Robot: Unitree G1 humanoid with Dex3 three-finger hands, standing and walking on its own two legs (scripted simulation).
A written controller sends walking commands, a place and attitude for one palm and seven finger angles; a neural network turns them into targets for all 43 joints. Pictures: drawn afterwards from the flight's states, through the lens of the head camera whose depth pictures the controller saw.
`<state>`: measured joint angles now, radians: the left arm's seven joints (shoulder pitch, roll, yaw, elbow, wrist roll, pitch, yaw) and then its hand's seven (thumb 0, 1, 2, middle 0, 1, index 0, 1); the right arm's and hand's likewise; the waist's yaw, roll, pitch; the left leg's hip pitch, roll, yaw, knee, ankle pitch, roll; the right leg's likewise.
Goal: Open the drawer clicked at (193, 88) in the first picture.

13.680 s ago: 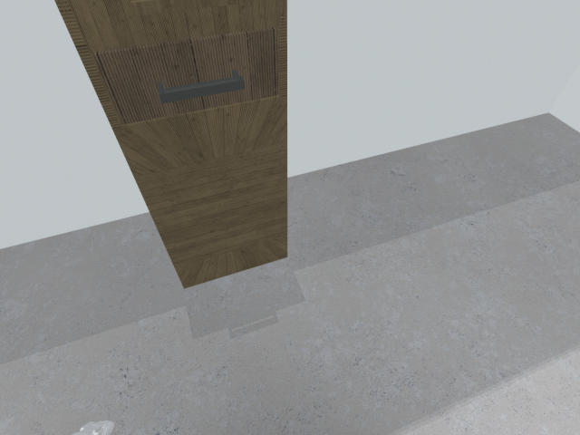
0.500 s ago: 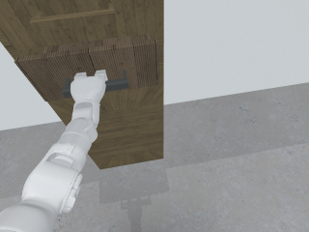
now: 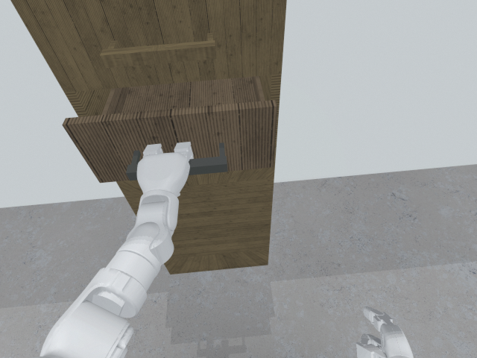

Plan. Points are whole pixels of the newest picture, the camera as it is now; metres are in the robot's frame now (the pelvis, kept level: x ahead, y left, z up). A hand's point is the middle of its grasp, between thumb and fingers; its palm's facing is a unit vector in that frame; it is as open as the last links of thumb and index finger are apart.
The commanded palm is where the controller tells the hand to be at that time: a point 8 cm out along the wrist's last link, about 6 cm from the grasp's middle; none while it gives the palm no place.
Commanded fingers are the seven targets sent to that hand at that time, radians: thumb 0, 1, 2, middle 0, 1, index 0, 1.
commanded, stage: pull the drawer open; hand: left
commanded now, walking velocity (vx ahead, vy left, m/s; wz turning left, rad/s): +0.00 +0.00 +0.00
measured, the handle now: (178, 160) +0.46 +0.15 +0.08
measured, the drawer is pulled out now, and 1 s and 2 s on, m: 0.10 0.25 0.30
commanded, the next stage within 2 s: open the thumb to release the handle in 1.42 s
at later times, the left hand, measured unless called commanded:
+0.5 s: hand (172, 202) +0.37 +0.15 +0.05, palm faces +0.06 -0.11 -0.99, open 5.4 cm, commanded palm +0.31 +0.15 +0.10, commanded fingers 0.00 0.90 0.90 -0.40 -1.35 -0.40 -1.35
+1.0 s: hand (167, 262) +0.26 +0.13 +0.05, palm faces +0.09 -0.18 -0.98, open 5.6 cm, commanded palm +0.20 +0.14 +0.10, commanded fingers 0.00 0.90 0.90 -0.40 -1.35 -0.40 -1.35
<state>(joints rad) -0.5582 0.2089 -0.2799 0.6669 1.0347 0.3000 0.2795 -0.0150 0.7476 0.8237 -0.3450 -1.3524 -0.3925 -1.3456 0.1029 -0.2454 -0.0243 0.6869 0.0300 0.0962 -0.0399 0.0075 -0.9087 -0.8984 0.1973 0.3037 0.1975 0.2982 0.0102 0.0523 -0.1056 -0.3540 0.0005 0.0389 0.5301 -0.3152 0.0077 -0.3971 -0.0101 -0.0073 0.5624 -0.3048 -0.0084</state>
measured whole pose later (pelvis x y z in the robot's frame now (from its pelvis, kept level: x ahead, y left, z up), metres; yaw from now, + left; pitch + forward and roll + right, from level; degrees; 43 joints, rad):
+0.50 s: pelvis +0.00 +0.00 +0.00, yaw -1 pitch +7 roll +1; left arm -0.32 0.24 -0.24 0.38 1.01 0.30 0.26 0.01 0.76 0.79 -0.28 -1.35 -0.41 -1.35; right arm 0.24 -0.25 -0.05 0.70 0.03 0.12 0.00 0.01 -0.91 -0.90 0.20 0.30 0.20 0.30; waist 0.00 0.07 -0.10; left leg -0.32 0.01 0.06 0.52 -0.32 0.00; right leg -0.38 0.00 0.01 0.56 -0.31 -0.02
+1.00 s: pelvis +0.00 -0.01 +0.00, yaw +0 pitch +1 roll +1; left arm 0.11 0.23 -0.37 -0.08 1.06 0.30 0.22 0.03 0.73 0.78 -0.29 -1.35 -0.42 -1.34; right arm 0.01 -0.19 0.03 0.60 0.02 0.11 0.05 0.01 -0.91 -0.90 0.20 0.30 0.20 0.30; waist 0.10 0.07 -0.08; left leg -0.23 0.02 0.04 0.54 -0.34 -0.01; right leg -0.28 0.01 -0.01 0.59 -0.34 -0.03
